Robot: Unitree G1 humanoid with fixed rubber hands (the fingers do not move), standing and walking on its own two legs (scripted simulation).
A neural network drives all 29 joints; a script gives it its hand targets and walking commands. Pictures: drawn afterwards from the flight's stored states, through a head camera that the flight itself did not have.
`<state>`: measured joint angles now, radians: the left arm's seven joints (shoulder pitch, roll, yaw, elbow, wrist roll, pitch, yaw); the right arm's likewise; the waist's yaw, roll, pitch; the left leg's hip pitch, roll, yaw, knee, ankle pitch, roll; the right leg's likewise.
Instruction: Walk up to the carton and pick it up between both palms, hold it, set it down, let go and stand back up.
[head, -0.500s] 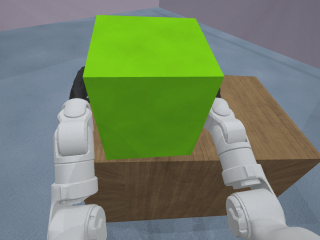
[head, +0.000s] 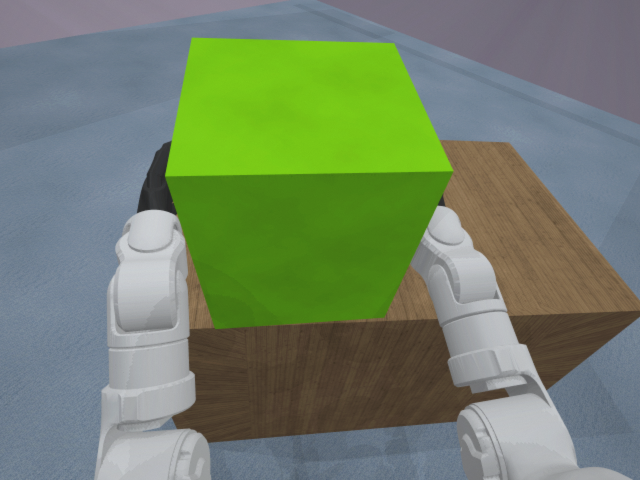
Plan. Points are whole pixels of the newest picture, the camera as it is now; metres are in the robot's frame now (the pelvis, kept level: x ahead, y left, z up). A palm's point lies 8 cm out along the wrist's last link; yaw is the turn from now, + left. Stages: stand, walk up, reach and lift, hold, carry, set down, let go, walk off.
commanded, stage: hold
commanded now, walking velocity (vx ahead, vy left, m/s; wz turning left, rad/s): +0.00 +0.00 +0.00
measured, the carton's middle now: (299, 194) +0.36 +0.01 +0.20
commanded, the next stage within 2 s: set down in 1.94 s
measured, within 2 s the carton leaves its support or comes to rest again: neither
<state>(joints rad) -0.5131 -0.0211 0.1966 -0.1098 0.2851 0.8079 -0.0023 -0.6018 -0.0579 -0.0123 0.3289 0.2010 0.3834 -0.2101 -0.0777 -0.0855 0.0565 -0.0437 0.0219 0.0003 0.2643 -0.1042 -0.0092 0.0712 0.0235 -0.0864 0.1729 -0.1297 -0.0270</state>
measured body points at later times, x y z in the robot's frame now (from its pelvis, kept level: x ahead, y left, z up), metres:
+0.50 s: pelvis -0.01 -0.01 +0.00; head -0.05 +0.03 +0.45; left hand +0.35 +0.16 +0.19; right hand +0.36 -0.15 +0.20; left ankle +0.03 +0.12 -0.75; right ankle -0.01 -0.10 -0.75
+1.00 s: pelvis -0.01 -0.01 +0.00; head -0.04 +0.03 +0.45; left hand +0.35 +0.16 +0.19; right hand +0.36 -0.14 +0.19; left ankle +0.03 +0.12 -0.75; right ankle -0.01 -0.10 -0.75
